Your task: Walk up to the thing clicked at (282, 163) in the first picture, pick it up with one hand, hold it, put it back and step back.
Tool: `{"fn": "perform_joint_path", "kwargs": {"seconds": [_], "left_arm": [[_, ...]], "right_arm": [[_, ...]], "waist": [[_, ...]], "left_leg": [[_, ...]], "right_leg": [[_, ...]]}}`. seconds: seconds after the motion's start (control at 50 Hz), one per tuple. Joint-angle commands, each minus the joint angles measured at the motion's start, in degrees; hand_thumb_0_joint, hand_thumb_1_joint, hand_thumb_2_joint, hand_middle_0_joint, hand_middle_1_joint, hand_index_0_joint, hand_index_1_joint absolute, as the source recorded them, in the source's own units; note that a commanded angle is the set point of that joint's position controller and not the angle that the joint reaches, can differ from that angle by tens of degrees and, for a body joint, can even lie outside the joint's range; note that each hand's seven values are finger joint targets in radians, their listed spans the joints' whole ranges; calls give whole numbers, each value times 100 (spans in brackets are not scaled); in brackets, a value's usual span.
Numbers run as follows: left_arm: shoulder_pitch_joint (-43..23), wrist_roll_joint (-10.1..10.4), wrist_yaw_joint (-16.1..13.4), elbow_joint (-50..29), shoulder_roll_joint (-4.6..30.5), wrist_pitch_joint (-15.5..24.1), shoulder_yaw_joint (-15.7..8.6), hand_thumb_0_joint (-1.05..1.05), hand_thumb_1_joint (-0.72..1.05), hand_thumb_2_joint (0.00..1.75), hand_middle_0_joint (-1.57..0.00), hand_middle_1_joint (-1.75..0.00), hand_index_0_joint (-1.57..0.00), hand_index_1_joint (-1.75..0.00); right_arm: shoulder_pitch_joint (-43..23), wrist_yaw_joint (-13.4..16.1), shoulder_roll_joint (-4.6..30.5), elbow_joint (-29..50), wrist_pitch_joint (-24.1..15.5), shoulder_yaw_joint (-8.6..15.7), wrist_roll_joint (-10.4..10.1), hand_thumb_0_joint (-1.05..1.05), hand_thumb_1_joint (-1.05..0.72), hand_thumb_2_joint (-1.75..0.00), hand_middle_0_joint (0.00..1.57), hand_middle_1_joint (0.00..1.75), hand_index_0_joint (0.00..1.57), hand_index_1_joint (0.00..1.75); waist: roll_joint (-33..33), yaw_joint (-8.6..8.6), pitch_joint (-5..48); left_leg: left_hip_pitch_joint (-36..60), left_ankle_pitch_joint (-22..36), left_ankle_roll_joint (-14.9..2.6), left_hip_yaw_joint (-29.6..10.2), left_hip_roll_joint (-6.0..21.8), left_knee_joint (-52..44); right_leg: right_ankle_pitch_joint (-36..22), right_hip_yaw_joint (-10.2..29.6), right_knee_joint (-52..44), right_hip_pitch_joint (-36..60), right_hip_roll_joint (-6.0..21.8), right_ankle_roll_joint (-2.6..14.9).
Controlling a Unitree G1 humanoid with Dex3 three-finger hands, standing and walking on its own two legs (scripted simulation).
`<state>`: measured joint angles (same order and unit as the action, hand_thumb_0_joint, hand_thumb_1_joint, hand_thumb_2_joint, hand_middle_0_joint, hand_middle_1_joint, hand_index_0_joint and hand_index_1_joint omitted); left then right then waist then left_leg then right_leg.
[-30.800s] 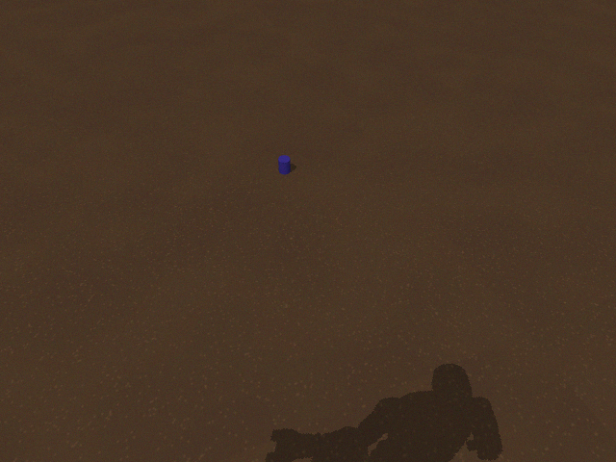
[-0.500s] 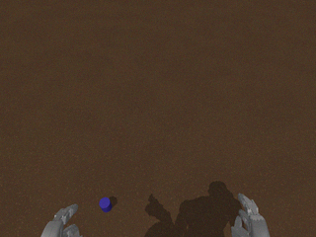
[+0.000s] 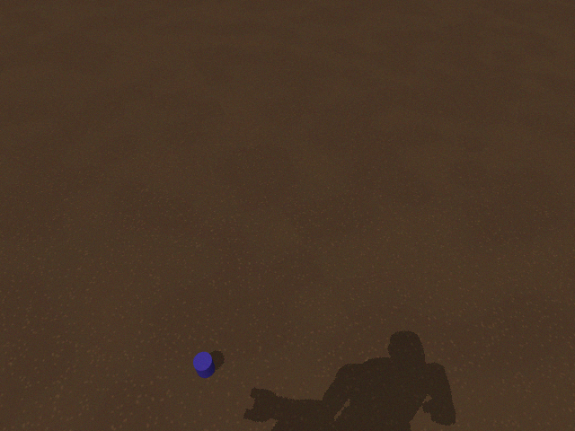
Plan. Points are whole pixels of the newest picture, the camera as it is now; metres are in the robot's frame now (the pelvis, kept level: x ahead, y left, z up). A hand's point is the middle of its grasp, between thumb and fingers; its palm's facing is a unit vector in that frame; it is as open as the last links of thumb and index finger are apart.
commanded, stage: stand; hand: left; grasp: from above
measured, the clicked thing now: (204, 365) +0.45 +0.26 -0.72
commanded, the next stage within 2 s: none
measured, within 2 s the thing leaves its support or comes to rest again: neither
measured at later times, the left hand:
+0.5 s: hand out of the picture +0.03 +0.23 -0.14, palm faces +0.04 -0.94 -0.34, open 7.4 cm
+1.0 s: hand out of the picture +0.06 +0.22 -0.13, palm faces +0.02 -0.94 -0.33, open 7.4 cm
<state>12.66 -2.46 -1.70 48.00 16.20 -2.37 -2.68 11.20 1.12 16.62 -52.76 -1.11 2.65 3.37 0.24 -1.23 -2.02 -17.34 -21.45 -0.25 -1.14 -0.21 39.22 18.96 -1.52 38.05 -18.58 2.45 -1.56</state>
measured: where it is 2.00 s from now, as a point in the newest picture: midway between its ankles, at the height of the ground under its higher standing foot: outside the picture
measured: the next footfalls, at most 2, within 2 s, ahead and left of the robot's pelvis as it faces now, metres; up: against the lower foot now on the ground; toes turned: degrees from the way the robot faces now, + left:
none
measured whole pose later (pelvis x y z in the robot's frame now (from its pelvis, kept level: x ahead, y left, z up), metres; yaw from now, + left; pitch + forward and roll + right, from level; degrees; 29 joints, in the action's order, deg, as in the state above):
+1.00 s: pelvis +0.00 -0.02 +0.03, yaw -1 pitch -3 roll +0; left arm 6.2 -0.9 -0.6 67.2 17.0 0.4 -1.9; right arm 8.4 0.9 18.3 -64.8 -0.2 0.7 1.6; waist 1.4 -0.5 -3.7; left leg -4.8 -11.3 1.3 -1.0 1.2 19.5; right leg 9.4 -1.8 19.5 -6.7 0.9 -0.3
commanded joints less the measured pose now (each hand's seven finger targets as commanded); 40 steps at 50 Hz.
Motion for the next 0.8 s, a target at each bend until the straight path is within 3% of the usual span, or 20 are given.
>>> {"fn": "perform_joint_path", "kwargs": {"seconds": [0.0,0.04,0.08,0.3,0.5,0.6,0.66,0.72,0.78], "left_arm": [[-285,32,-92,65,867,305,-214,0,90,90,-20,-30,-20,-30],[-307,65,-108,306,870,297,-199,0,90,90,-20,-30,-20,-30],[-287,52,-117,550,961,293,-199,0,90,90,-20,-30,-20,-30],[-416,57,-95,1318,1026,295,-132,0,90,90,-20,-30,-20,-30],[-543,75,-55,1514,1142,332,-130,0,90,90,-20,-30,-20,-30],[-658,84,-51,1533,1179,356,-124,0,90,90,-20,-30,-20,-30],[-681,93,-35,1557,1240,356,-127,0,90,90,-20,-30,-20,-30],[-751,119,-29,1551,1252,360,-131,0,90,90,-20,-30,-20,-30],[-755,124,-20,1593,1253,353,-132,0,90,90,-20,-30,-20,-30]], "right_arm": [[-131,96,903,164,-113,201,-91,0,-90,-90,20,30,20,30],[-192,113,933,23,-96,188,-104,0,-90,-90,20,30,20,30],[-254,118,955,-99,-54,189,-123,0,-90,-90,20,30,20,30],[-324,100,1027,-587,22,127,-166,0,-90,-90,20,30,20,30],[-369,66,1082,-756,9,91,-182,0,-90,-90,20,30,20,30],[-407,57,1132,-794,-5,76,-194,0,-90,-90,20,30,20,30],[-406,54,1148,-830,12,60,-191,0,-90,-90,20,30,20,30],[-434,49,1153,-840,0,30,-191,0,-90,-90,20,30,20,30],[-476,54,1199,-850,-5,29,-201,0,-90,-90,20,30,20,30]], "waist": [[28,62,500],[153,42,435],[67,21,310],[-3,5,-98],[-5,27,-122],[-93,42,41],[-84,50,-19],[37,48,44],[-3,38,94]], "left_leg": [[383,1728,-164,-468,395,-1175],[518,1883,-155,-501,446,-1387],[564,1555,-159,-490,438,-1552],[688,949,-92,-530,508,-2198],[781,979,-71,-488,539,-2300],[987,1317,-72,-465,600,-2243],[893,1148,-72,-442,591,-2287],[862,1314,-74,-422,610,-2318],[954,1317,-83,-430,646,-2324]], "right_leg": [[-1617,423,-950,824,354,314],[-1650,397,-1066,927,341,288],[-1413,389,-1304,975,352,263],[-848,420,-1903,1149,376,197],[-884,479,-2139,1150,408,186],[-1057,534,-2185,1192,464,204],[-952,552,-2240,1197,450,194],[-1270,545,-2194,1319,463,212],[-1239,553,-2203,1309,465,222]]}}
